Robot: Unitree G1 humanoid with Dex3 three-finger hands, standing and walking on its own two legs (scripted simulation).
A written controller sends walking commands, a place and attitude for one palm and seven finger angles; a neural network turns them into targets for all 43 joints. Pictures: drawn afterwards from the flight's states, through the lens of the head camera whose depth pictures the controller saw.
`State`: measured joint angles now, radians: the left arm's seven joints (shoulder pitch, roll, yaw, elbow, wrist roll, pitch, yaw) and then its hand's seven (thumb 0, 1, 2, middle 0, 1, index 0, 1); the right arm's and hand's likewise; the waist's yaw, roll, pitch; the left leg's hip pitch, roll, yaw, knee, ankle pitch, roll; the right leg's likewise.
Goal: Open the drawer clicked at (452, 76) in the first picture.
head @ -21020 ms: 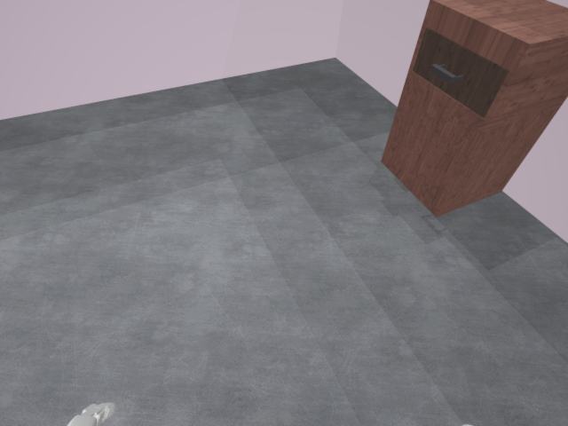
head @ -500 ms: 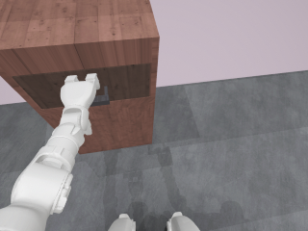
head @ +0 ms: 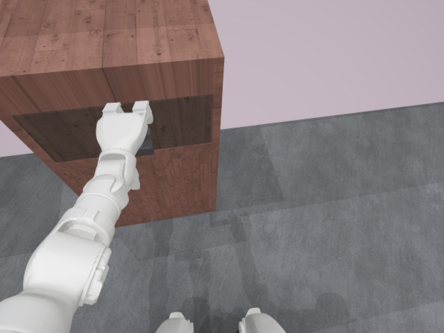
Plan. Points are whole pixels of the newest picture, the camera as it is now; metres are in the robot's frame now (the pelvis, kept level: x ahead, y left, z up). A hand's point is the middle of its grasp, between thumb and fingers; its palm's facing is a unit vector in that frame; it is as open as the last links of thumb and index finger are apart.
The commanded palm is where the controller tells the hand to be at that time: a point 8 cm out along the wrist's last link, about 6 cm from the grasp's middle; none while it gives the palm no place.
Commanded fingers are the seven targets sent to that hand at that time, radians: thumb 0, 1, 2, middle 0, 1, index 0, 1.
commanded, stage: re-aim the fingers above the handle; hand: left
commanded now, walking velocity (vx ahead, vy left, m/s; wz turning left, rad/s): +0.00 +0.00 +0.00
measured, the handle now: (127, 142) +0.54 +0.19 -0.07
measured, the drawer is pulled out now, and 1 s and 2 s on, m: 0.00 0.00 0.00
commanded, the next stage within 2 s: lower the fingers behind the handle in 0.24 s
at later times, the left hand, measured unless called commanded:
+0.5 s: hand (134, 147) +0.49 +0.16 -0.01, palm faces +0.00 -0.04 -1.00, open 13.8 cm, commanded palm +0.46 +0.17 +0.02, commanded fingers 0.00 -0.50 0.30 -0.30 -1.20 -0.30 -1.20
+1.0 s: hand (132, 160) +0.48 +0.17 -0.06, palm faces -0.04 -0.02 -1.00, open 13.8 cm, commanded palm +0.47 +0.17 -0.01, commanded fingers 0.00 -0.50 0.30 -0.30 -1.20 -0.30 -1.20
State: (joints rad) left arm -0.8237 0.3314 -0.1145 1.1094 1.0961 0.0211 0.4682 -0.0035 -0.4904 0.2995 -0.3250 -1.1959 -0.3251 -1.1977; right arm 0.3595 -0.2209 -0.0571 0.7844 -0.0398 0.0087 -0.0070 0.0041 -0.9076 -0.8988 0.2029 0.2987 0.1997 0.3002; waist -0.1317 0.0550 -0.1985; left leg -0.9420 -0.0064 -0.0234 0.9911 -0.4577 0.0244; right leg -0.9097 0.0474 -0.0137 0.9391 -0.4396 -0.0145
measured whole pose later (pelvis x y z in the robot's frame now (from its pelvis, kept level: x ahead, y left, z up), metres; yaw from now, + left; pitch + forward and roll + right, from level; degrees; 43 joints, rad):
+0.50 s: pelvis -0.01 -0.01 -0.01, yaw +0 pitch +25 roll -2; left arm -0.88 0.34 -0.08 1.20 1.12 0.06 0.52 0.00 -0.49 0.30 -0.32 -1.20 -0.32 -1.20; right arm 0.33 -0.24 -0.05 0.77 -0.04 0.00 0.00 0.00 -0.91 -0.90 0.20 0.30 0.20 0.30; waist -0.16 0.05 -0.20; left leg -1.00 0.00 -0.02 1.03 -0.46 0.02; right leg -0.98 0.05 -0.02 0.99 -0.44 -0.02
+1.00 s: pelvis -0.02 +0.00 -0.03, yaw -1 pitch +28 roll -2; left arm -0.89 0.37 -0.05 1.24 1.12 0.09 0.55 0.00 -0.49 0.30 -0.32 -1.20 -0.32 -1.20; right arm 0.32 -0.24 -0.05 0.77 -0.06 -0.02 0.02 0.00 -0.91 -0.90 0.20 0.30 0.20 0.30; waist -0.17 0.06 -0.20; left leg -1.13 0.00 -0.02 1.13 -0.49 0.02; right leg -1.10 0.06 -0.02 1.09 -0.47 -0.02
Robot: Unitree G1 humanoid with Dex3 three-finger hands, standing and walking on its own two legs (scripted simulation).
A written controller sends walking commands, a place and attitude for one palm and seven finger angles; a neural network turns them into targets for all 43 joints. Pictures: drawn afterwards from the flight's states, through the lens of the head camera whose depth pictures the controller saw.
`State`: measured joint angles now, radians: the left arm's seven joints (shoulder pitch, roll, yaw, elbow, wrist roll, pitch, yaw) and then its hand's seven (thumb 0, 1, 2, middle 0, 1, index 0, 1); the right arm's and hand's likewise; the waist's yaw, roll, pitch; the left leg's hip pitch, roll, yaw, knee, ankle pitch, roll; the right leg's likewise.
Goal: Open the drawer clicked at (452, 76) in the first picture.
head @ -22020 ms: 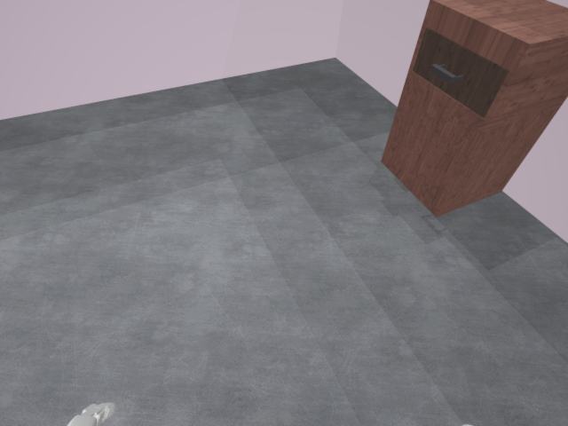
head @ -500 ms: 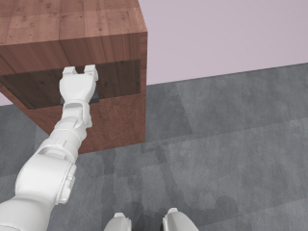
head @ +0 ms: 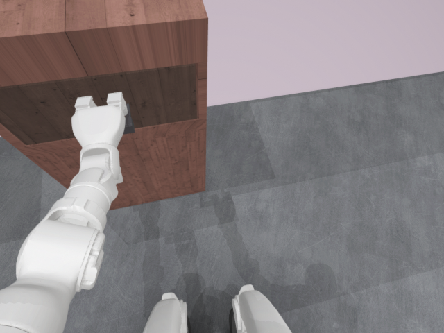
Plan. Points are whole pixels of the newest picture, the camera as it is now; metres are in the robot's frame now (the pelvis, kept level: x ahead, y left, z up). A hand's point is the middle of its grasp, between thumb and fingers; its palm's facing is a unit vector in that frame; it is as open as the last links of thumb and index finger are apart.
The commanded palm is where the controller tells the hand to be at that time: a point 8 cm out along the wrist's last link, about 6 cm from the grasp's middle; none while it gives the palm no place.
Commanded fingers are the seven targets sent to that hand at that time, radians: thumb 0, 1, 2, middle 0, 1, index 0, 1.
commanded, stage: lower the fingers behind the handle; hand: left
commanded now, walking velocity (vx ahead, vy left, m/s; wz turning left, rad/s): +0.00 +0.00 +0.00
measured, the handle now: (104, 120) +0.55 +0.20 -0.05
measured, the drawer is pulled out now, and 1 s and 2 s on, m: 0.00 0.00 0.00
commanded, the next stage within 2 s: close the thumb around the handle in 0.94 s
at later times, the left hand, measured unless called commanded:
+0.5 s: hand (108, 148) +0.50 +0.19 -0.07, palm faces -0.03 +0.00 -1.00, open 13.9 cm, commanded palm +0.48 +0.18 -0.02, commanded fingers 0.00 -0.50 0.30 -0.30 -1.20 -0.30 -1.20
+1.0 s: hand (111, 147) +0.50 +0.19 -0.07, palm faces -0.04 -0.01 -1.00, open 13.9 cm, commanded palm +0.48 +0.17 -0.02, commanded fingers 0.00 -0.50 0.30 -0.30 -1.20 -0.30 -1.20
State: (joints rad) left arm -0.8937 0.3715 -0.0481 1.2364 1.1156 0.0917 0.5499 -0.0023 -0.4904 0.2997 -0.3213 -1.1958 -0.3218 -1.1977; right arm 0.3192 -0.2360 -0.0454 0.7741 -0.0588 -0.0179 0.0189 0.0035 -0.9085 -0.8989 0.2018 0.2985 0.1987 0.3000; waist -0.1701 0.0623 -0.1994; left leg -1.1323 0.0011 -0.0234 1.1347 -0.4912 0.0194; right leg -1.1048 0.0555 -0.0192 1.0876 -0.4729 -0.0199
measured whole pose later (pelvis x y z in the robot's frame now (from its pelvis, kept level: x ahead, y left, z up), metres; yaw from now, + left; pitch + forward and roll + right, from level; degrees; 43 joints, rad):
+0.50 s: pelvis -0.01 +0.00 -0.03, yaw +0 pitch +31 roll -3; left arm -0.91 0.41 -0.03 1.23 1.13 0.08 0.58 0.00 -0.49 0.30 -0.32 -1.20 -0.31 -1.20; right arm 0.32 -0.23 -0.03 0.78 -0.07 -0.03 0.02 0.00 -0.91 -0.90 0.20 0.30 0.20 0.30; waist -0.17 0.07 -0.20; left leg -1.27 0.00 -0.03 1.26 -0.53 0.02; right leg -1.24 0.06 -0.03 1.20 -0.51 -0.02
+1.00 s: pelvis -0.01 +0.00 -0.03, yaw -1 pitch +31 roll -3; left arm -0.90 0.41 -0.03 1.20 1.12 0.09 0.55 0.00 -0.49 0.30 -0.31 -1.20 -0.31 -1.19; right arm 0.32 -0.23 -0.03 0.77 -0.06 -0.03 0.03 0.00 -0.91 -0.90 0.20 0.30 0.20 0.30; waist -0.17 0.07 -0.20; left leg -1.27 0.01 -0.03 1.27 -0.54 0.02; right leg -1.24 0.06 -0.03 1.22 -0.52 -0.02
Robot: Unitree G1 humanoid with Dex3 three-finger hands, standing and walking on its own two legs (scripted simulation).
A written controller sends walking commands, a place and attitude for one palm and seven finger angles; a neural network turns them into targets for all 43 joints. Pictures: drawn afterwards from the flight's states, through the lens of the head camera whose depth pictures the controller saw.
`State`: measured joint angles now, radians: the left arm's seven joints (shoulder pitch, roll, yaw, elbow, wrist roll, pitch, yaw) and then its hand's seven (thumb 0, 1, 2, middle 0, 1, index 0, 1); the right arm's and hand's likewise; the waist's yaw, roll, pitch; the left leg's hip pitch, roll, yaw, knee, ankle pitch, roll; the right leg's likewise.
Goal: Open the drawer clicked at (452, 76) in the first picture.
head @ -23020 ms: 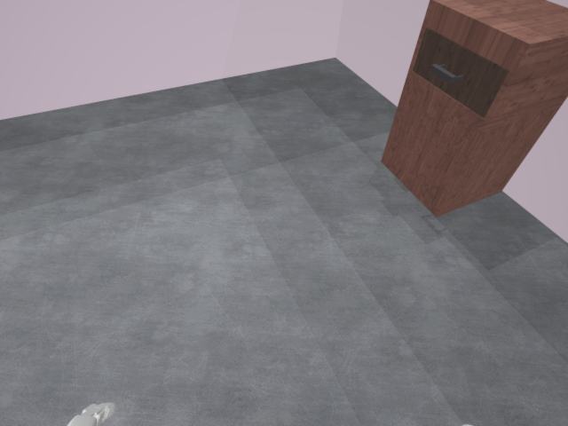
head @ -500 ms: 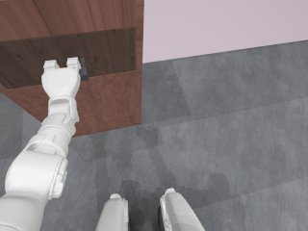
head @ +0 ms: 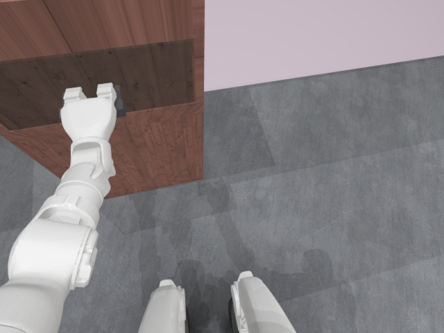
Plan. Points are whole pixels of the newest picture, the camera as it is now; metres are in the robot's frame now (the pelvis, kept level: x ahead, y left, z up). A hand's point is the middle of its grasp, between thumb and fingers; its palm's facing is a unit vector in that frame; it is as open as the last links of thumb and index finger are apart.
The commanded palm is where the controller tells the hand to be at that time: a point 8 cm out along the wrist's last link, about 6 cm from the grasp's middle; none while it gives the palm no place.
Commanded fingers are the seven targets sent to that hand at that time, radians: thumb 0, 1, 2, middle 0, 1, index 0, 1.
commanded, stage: close the thumb around the handle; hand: left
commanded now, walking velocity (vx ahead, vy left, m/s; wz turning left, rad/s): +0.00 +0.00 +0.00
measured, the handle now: (93, 103) +0.56 +0.21 -0.02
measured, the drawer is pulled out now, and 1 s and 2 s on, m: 0.00 0.00 0.11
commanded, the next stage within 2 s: pull the drawer open in 0.74 s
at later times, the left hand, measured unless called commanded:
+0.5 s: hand (99, 133) +0.50 +0.19 -0.04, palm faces -0.03 -0.01 -1.00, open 8.4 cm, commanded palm +0.48 +0.18 +0.01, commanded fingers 0.00 0.84 0.88 -0.40 -1.34 -0.40 -1.34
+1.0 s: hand (100, 133) +0.50 +0.19 -0.04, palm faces -0.03 +0.00 -1.00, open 6.0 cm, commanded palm +0.47 +0.17 +0.01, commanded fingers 0.00 0.90 0.90 -0.40 -1.35 -0.40 -1.35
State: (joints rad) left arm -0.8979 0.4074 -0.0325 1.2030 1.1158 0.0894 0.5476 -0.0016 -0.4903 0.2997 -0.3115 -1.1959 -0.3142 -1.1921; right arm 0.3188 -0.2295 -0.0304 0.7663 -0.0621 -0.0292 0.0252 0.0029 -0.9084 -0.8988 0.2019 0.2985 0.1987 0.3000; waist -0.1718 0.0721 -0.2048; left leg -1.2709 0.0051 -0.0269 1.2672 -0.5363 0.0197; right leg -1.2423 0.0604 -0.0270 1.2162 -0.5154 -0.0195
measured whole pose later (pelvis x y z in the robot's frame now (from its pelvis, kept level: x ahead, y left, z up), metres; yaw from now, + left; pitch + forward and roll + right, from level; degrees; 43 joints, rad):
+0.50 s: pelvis +0.00 +0.00 +0.00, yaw +0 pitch +30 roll -3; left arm -0.89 0.40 -0.03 1.20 1.11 0.09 0.56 0.00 0.31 0.65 -0.34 -1.26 -0.36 -1.26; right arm 0.30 -0.24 -0.04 0.77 -0.06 -0.03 0.03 0.00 -0.91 -0.90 0.20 0.30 0.20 0.30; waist -0.17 0.07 -0.20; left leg -1.26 0.01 -0.03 1.25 -0.53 0.01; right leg -1.23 0.06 -0.03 1.21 -0.51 -0.02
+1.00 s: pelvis +0.00 +0.00 +0.00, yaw +0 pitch +31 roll -3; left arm -0.90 0.40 -0.05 1.20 1.10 0.12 0.55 0.00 0.68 0.79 -0.34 -1.31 -0.34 -1.34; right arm 0.30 -0.23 -0.04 0.77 -0.06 -0.02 0.03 0.00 -0.91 -0.90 0.20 0.30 0.20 0.30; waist -0.17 0.07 -0.20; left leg -1.27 0.00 -0.03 1.26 -0.53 0.02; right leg -1.24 0.06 -0.03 1.21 -0.51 -0.02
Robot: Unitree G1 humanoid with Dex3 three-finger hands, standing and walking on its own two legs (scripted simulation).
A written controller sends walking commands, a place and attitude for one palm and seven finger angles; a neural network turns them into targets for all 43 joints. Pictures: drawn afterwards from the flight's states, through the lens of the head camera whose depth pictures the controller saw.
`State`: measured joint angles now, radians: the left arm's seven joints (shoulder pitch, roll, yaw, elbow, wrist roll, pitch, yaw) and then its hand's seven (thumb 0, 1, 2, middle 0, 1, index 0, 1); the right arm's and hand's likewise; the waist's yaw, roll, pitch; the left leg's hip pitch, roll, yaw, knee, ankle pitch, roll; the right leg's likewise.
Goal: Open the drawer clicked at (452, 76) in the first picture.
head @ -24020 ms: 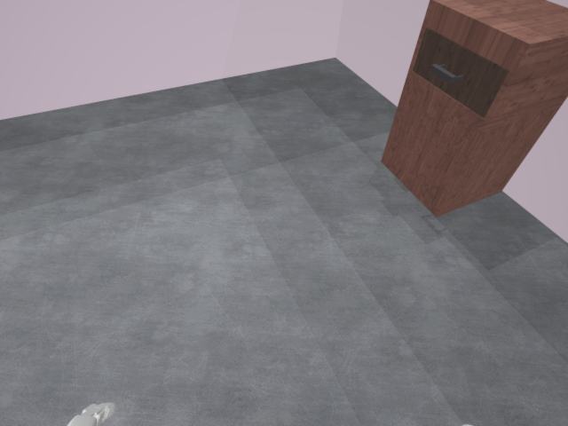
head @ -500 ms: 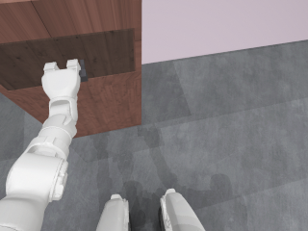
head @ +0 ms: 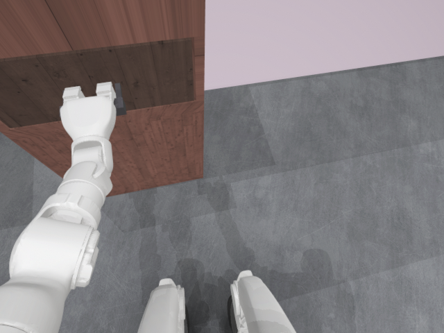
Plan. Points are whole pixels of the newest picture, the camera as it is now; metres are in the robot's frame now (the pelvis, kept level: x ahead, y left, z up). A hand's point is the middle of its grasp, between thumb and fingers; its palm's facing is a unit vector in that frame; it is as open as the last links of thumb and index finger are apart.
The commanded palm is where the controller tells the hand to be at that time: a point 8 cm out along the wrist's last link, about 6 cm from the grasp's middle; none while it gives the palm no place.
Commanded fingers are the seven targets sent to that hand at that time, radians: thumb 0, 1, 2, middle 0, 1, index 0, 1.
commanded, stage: pull the drawer open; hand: left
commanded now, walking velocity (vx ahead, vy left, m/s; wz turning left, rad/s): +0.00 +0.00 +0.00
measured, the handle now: (93, 101) +0.56 +0.21 -0.02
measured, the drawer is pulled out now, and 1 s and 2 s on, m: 0.00 0.11 0.21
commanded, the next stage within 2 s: none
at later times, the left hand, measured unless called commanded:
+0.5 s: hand (101, 150) +0.46 +0.19 -0.04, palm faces -0.03 -0.04 -1.00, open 6.1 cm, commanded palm +0.42 +0.18 +0.01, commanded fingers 0.00 0.90 0.90 -0.40 -1.35 -0.40 -1.35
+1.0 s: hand (104, 181) +0.40 +0.18 -0.04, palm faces -0.02 -0.05 -1.00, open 6.2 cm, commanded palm +0.36 +0.17 +0.01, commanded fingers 0.00 0.90 0.90 -0.40 -1.35 -0.40 -1.35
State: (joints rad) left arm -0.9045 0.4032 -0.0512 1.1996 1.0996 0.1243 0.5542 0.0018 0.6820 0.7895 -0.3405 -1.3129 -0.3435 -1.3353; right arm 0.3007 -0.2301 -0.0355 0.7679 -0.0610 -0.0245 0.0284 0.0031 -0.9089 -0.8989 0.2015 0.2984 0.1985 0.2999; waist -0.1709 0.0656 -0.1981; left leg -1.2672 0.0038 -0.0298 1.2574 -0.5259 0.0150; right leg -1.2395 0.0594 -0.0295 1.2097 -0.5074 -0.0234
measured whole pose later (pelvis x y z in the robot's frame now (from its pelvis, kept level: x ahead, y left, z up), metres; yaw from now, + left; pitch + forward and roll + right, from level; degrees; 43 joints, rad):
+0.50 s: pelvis +0.04 +0.01 +0.03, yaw -1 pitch +28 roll -2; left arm -0.58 0.28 -0.08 0.95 1.10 0.12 0.60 0.01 0.71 0.75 -0.28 -1.34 -0.32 -1.28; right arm 0.26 -0.21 -0.07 0.74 -0.06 0.02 0.05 0.00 -0.91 -0.90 0.20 0.30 0.20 0.30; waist -0.09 0.05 -0.22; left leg -1.08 0.01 0.00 1.15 -0.55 0.02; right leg -1.07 0.06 0.01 1.11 -0.52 -0.02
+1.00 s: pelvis +0.03 +0.01 +0.03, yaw -1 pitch +24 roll -2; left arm -0.38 0.20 -0.14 0.81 1.13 0.17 0.64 0.01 0.70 0.77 -0.29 -1.34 -0.33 -1.26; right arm 0.22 -0.20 -0.07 0.73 -0.05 0.03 0.05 0.01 -0.91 -0.90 0.20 0.30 0.20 0.30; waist -0.06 0.04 -0.22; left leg -1.01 0.00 0.00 1.12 -0.53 0.03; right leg -1.00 0.06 0.01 1.09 -0.51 -0.01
